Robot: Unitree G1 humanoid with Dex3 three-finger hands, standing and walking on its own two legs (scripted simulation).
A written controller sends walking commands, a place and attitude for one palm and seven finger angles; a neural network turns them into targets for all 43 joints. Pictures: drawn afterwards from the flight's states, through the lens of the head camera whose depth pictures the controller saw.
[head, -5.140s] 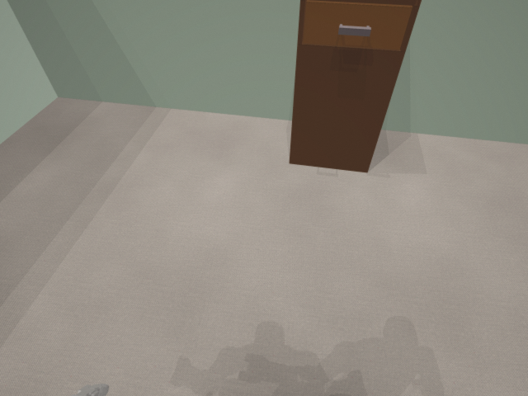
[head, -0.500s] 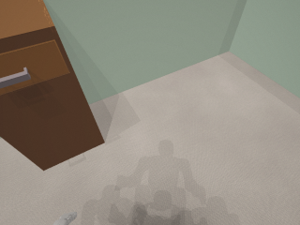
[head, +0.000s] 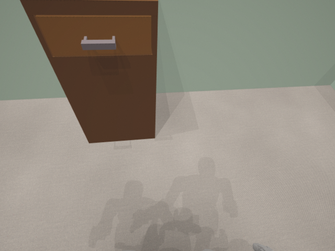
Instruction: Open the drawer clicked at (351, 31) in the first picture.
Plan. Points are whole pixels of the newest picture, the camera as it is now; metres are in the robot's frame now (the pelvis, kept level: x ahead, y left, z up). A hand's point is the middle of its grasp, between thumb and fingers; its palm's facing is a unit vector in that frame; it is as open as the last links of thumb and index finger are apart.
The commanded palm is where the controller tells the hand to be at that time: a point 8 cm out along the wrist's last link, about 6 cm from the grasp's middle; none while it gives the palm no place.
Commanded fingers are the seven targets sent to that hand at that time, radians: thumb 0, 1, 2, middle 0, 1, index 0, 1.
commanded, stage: turn to face it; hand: left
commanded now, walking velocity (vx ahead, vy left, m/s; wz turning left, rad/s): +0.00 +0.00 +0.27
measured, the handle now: (99, 41) +0.79 +0.34 +0.01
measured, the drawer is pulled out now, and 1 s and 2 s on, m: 0.00 0.00 0.00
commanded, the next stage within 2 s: take the last steps up to it in 0.22 s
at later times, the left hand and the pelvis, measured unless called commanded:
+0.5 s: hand out of the picture +0.03 +0.15 -0.13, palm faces +0.20 -0.95 -0.26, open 7.3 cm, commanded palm none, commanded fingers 0.00 0.90 0.90 -0.20 -0.30 -0.20 -0.30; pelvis +0.00 -0.04 +0.02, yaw +9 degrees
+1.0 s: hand out of the picture +0.04 +0.19 -0.16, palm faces +0.23 -0.96 -0.14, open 7.4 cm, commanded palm none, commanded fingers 0.00 0.90 0.90 -0.20 -0.30 -0.20 -0.30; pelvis +0.08 +0.02 +0.02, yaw +10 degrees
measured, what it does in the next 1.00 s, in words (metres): steps on the spot: right foot, then left foot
